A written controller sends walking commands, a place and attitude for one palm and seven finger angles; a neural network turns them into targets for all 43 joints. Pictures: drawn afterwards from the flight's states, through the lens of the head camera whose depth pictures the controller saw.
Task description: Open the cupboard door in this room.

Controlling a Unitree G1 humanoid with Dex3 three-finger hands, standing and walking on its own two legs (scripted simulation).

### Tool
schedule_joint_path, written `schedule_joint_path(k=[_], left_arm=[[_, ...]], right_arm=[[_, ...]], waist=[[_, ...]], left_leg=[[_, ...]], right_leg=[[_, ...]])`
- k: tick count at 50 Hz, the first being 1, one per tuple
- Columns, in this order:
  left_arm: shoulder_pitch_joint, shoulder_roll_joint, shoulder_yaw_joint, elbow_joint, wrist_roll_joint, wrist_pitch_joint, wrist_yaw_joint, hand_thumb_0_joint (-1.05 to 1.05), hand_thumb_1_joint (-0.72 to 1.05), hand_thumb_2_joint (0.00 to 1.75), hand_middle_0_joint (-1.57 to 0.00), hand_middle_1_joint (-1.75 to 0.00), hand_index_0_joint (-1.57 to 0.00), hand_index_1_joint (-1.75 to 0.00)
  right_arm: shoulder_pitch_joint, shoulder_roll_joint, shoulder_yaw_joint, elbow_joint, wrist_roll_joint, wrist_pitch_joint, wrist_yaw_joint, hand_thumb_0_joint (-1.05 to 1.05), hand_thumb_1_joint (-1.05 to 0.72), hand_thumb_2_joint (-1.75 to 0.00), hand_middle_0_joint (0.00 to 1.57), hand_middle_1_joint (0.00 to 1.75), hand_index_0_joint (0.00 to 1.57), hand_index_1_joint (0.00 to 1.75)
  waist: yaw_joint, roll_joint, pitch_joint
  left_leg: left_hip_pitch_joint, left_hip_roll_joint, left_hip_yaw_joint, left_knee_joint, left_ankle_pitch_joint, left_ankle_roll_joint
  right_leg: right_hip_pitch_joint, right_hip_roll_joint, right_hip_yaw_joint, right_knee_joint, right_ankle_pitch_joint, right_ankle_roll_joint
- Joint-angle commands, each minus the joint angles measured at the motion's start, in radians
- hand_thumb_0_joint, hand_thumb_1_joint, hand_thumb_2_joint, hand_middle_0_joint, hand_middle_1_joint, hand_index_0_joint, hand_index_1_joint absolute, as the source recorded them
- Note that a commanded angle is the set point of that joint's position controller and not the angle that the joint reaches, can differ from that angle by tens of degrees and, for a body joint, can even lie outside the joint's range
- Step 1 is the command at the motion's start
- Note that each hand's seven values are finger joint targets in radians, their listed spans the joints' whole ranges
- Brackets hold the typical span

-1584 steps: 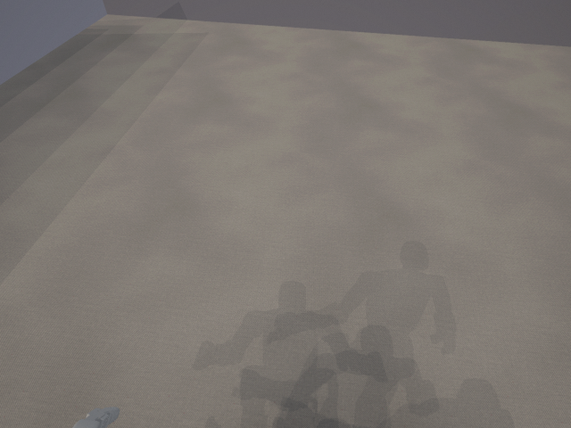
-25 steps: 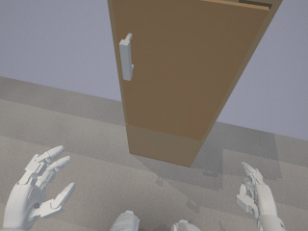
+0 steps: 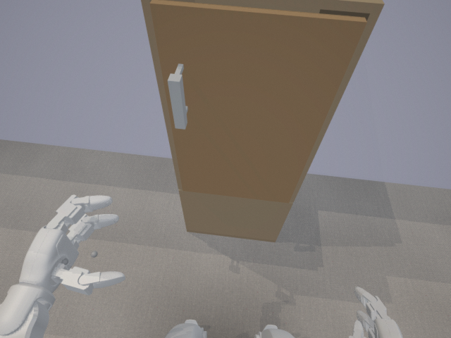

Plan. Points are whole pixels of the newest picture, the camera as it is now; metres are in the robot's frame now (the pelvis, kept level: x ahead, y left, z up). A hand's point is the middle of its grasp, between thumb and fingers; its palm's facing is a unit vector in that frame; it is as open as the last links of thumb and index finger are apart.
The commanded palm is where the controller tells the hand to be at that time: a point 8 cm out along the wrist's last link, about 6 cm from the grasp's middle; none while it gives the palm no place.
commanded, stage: raise the hand with hooked fingers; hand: left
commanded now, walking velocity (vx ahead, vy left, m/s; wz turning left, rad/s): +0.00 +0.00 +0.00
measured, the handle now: (180, 97) +0.56 +0.13 +0.10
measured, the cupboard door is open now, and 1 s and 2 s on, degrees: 0 0 0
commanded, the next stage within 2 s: move the hooked fingers beside the handle in 1.06 s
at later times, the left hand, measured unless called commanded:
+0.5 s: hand (55, 200) +0.29 +0.27 +0.11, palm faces -0.02 -1.00 -0.05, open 13.9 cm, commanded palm +0.27 +0.32 +0.12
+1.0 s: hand (70, 191) +0.31 +0.26 +0.11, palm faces -0.04 -1.00 -0.03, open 14.0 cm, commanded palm +0.28 +0.31 +0.12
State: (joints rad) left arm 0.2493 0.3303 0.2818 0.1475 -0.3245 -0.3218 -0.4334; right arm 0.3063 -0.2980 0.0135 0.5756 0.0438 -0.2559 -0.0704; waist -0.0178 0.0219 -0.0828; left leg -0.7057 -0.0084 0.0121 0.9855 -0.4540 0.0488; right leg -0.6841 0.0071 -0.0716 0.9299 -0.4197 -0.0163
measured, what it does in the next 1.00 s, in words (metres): stands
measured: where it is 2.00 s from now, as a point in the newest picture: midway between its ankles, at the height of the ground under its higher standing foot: outside the picture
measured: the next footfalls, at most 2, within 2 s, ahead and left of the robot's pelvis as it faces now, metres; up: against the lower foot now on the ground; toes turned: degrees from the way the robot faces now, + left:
none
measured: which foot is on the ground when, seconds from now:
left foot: down 0.00-1.00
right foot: down 0.00-1.00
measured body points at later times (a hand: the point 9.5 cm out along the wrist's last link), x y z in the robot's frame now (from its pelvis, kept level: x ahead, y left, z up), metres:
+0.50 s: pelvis +0.01 +0.00 +0.02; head +0.05 +0.02 +0.47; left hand +0.29 +0.33 +0.12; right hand +0.18 -0.23 -0.05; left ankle +0.02 +0.09 -0.68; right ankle +0.03 -0.11 -0.68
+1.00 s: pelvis +0.02 -0.01 +0.03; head +0.05 -0.01 +0.48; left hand +0.30 +0.31 +0.12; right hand +0.17 -0.26 -0.05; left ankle +0.02 +0.09 -0.68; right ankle +0.03 -0.11 -0.68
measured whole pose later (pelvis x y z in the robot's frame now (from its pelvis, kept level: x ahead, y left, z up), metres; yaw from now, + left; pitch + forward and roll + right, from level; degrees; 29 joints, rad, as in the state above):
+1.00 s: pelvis +0.02 -0.01 +0.03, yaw +0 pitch +7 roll -2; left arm -0.06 0.44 0.43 0.41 -0.36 -0.20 -0.55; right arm 0.30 -0.29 0.05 0.55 0.05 -0.20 -0.08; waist -0.01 0.02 -0.07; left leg -0.52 0.00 0.01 0.80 -0.40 0.03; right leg -0.50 0.03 -0.06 0.74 -0.36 -0.03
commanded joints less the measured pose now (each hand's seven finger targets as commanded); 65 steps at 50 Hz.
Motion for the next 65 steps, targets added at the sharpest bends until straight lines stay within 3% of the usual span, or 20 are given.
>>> schedule_joint_path(k=[1, 5, 7, 11, 13, 16, 18, 20, 26, 30, 34, 40, 44, 49, 53, 58, 60, 62, 63, 65], left_arm=[[-0.195, 0.293, 0.197, -0.271, -0.061, -0.076, 0.011, 0.00, -0.34, 0.37, -0.29, -1.10, -0.29, -1.10], [-0.196, 0.237, 0.163, -0.217, -0.064, -0.043, 0.025, 0.00, -0.43, 0.33, -0.29, -1.15, -0.29, -1.15], [-0.201, 0.215, 0.133, -0.137, -0.056, 0.008, 0.002, 0.00, -0.48, 0.31, -0.30, -1.18, -0.30, -1.18], [-0.282, 0.237, 0.120, -0.062, -0.044, 0.092, -0.051, 0.00, -0.50, 0.30, -0.30, -1.20, -0.30, -1.20], [-0.349, 0.271, 0.145, -0.067, -0.048, 0.101, -0.068, 0.00, -0.50, 0.30, -0.30, -1.20, -0.30, -1.20], [-0.438, 0.338, 0.199, -0.093, -0.056, 0.080, -0.068, 0.00, -0.50, 0.30, -0.30, -1.20, -0.30, -1.20], [-0.486, 0.352, 0.213, -0.118, -0.059, 0.053, -0.066, 0.00, -0.50, 0.30, -0.30, -1.20, -0.30, -1.20], [-0.492, 0.354, 0.219, -0.089, -0.061, 0.040, -0.069, 0.00, -0.50, 0.30, -0.30, -1.20, -0.30, -1.20], [-0.521, 0.396, 0.241, 0.059, -0.062, 0.100, -0.122, 0.00, -0.50, 0.30, -0.30, -1.20, -0.30, -1.20], [-0.516, 0.376, 0.223, 0.093, -0.073, 0.124, -0.149, 0.00, -0.50, 0.30, -0.30, -1.20, -0.30, -1.20], [-0.489, 0.385, 0.240, 0.062, -0.080, 0.096, -0.143, 0.00, -0.50, 0.30, -0.30, -1.20, -0.30, -1.20], [-0.509, 0.394, 0.264, 0.086, -0.076, 0.075, -0.112, 0.00, -0.50, 0.30, -0.30, -1.20, -0.30, -1.20], [-0.541, 0.402, 0.250, 0.026, -0.059, 0.055, -0.111, 0.00, -0.50, 0.30, -0.30, -1.20, -0.30, -1.20], [-0.524, 0.387, 0.249, 0.061, -0.073, 0.051, -0.122, 0.00, -0.50, 0.30, -0.30, -1.20, -0.30, -1.20], [-0.546, 0.385, 0.241, 0.099, -0.075, 0.066, -0.135, 0.00, -0.50, 0.30, -0.30, -1.20, -0.30, -1.20], [-0.543, 0.389, 0.241, 0.094, -0.074, 0.066, -0.136, 0.00, -0.50, 0.30, -0.30, -1.20, -0.30, -1.20], [-0.590, 0.380, 0.230, 0.123, -0.072, 0.061, -0.133, 0.00, -0.50, 0.30, -0.30, -1.20, -0.30, -1.20], [-0.695, 0.414, 0.238, 0.166, -0.066, 0.055, -0.132, 0.00, -0.50, 0.30, -0.30, -1.20, -0.30, -1.20], [-0.720, 0.382, 0.207, 0.191, -0.063, 0.053, -0.134, 0.00, -0.50, 0.30, -0.30, -1.20, -0.30, -1.20], [-0.767, 0.385, 0.194, 0.185, -0.051, 0.040, -0.130, 0.00, -0.50, 0.30, -0.30, -1.20, -0.30, -1.20]], right_arm=[[-0.071, -0.120, -0.043, -0.163, 0.005, -0.071, -0.018, 0.00, -0.90, -0.90, 0.20, 0.30, 0.20, 0.30], [-0.081, -0.113, -0.034, -0.162, 0.008, -0.058, -0.013, 0.00, -0.90, -0.90, 0.20, 0.30, 0.20, 0.30], [-0.073, -0.119, -0.030, -0.165, 0.010, -0.046, -0.009, 0.00, -0.90, -0.90, 0.20, 0.30, 0.20, 0.30], [-0.072, -0.131, -0.029, -0.179, 0.015, -0.031, -0.015, 0.00, -0.90, -0.90, 0.20, 0.30, 0.20, 0.30], [-0.076, -0.132, -0.026, -0.181, 0.015, -0.025, -0.018, 0.00, -0.90, -0.90, 0.20, 0.30, 0.20, 0.30], [-0.080, -0.134, -0.023, -0.178, 0.009, -0.022, -0.025, 0.00, -0.90, -0.90, 0.20, 0.30, 0.20, 0.30], [-0.080, -0.124, -0.019, -0.174, 0.008, -0.021, -0.028, 0.00, -0.90, -0.90, 0.20, 0.30, 0.20, 0.30], [-0.078, -0.123, -0.017, -0.163, 0.008, -0.022, -0.030, 0.00, -0.90, -0.90, 0.20, 0.30, 0.20, 0.30], [-0.077, -0.134, -0.015, -0.150, 0.013, -0.005, -0.036, 0.00, -0.90, -0.90, 0.20, 0.30, 0.20, 0.30], [-0.068, -0.136, -0.020, -0.159, 0.017, 0.000, -0.034, 0.00, -0.90, -0.90, 0.20, 0.30, 0.20, 0.30], [-0.055, -0.137, -0.027, -0.166, 0.011, -0.001, -0.018, 0.00, -0.90, -0.90, 0.20, 0.30, 0.20, 0.30], [-0.055, -0.133, -0.029, -0.166, 0.011, 0.010, -0.017, 0.00, -0.90, -0.90, 0.20, 0.30, 0.20, 0.30], [-0.056, -0.126, -0.028, -0.168, 0.011, 0.011, -0.020, 0.00, -0.90, -0.90, 0.20, 0.30, 0.20, 0.30], [-0.059, -0.126, -0.024, -0.161, 0.011, 0.010, -0.025, 0.00, -0.90, -0.90, 0.20, 0.30, 0.20, 0.30], [-0.066, -0.127, -0.022, -0.156, 0.015, 0.014, -0.030, 0.00, -0.90, -0.90, 0.20, 0.30, 0.20, 0.30], [-0.067, -0.126, -0.021, -0.162, 0.014, 0.011, -0.029, 0.00, -0.90, -0.90, 0.20, 0.30, 0.20, 0.30], [-0.066, -0.126, -0.019, -0.154, 0.014, 0.014, -0.033, 0.00, -0.90, -0.90, 0.20, 0.30, 0.20, 0.30], [-0.060, -0.134, -0.018, -0.136, 0.015, 0.023, -0.040, 0.00, -0.90, -0.90, 0.20, 0.30, 0.20, 0.30], [-0.062, -0.130, -0.015, -0.134, 0.016, 0.023, -0.041, 0.00, -0.90, -0.90, 0.20, 0.30, 0.20, 0.30], [-0.057, -0.131, -0.018, -0.130, 0.016, 0.019, -0.046, 0.00, -0.90, -0.90, 0.20, 0.30, 0.20, 0.30]], waist=[[0.031, 0.095, -0.246], [0.026, 0.132, -0.187], [0.016, 0.105, -0.144], [0.008, 0.066, -0.119], [0.008, 0.046, -0.150], [0.015, 0.059, -0.180], [0.012, 0.089, -0.225], [0.012, 0.096, -0.219], [0.021, 0.095, -0.195], [0.017, 0.048, -0.212], [0.031, 0.053, -0.247], [0.021, 0.034, -0.192], [0.022, 0.119, -0.246], [0.012, 0.052, -0.219], [0.010, 0.074, -0.184], [0.016, 0.037, -0.217], [0.001, 0.027, -0.190], [-0.015, 0.009, -0.157], [-0.023, 0.029, -0.143], [-0.018, 0.065, -0.192]], left_leg=[[0.207, 0.019, -0.095, -0.232, 0.201, -0.033], [0.237, 0.026, -0.101, -0.261, 0.249, -0.050], [0.234, 0.027, -0.099, -0.268, 0.274, -0.054], [0.222, 0.019, -0.088, -0.274, 0.251, -0.043], [0.239, 0.018, -0.090, -0.283, 0.248, -0.042], [0.270, 0.015, -0.090, -0.280, 0.268, -0.043], [0.318, 0.017, -0.093, -0.288, 0.294, -0.045], [0.322, 0.018, -0.091, -0.290, 0.306, -0.045], [0.299, 0.010, -0.077, -0.301, 0.323, -0.038], [0.301, 0.009, -0.068, -0.304, 0.349, -0.031], [0.322, 0.008, -0.061, -0.295, 0.428, -0.033], [0.276, 0.004, -0.046, -0.307, 0.324, -0.026], [0.320, 0.004, -0.042, -0.306, 0.350, -0.025], [0.292, 0.004, -0.042, -0.301, 0.318, -0.021], [0.282, 0.000, -0.038, -0.303, 0.300, -0.021], [0.285, 0.000, -0.039, -0.301, 0.313, -0.018], [0.263, -0.001, -0.034, -0.295, 0.280, -0.017], [0.232, 0.001, -0.038, -0.291, 0.236, -0.018], [0.233, -0.001, -0.036, -0.292, 0.213, -0.018], [0.259, 0.000, -0.040, -0.294, 0.219, -0.018]], right_leg=[[0.142, 0.022, 0.011, -0.145, 0.094, -0.023], [0.140, 0.021, -0.010, -0.155, 0.137, -0.020], [0.136, 0.026, -0.014, -0.168, 0.163, -0.019], [0.156, 0.028, -0.004, -0.200, 0.177, -0.020], [0.172, 0.028, -0.003, -0.211, 0.176, -0.018], [0.193, 0.033, 0.005, -0.215, 0.183, -0.023], [0.201, 0.032, 0.008, -0.221, 0.195, -0.023], [0.205, 0.031, 0.009, -0.227, 0.205, -0.023], [0.248, 0.027, 0.017, -0.253, 0.240, -0.027], [0.259, 0.024, 0.017, -0.265, 0.276, -0.019], [0.282, 0.027, 0.022, -0.256, 0.342, -0.020], [0.267, 0.023, 0.034, -0.273, 0.273, -0.015], [0.287, 0.021, 0.041, -0.270, 0.291, -0.019], [0.291, 0.023, 0.047, -0.281, 0.283, -0.013], [0.277, 0.020, 0.051, -0.288, 0.274, -0.014], [0.300, 0.018, 0.054, -0.286, 0.289, -0.012], [0.278, 0.015, 0.062, -0.294, 0.261, -0.007], [0.257, 0.016, 0.072, -0.299, 0.208, -0.007], [0.238, 0.013, 0.075, -0.303, 0.180, -0.007], [0.241, 0.010, 0.071, -0.296, 0.180, -0.009]])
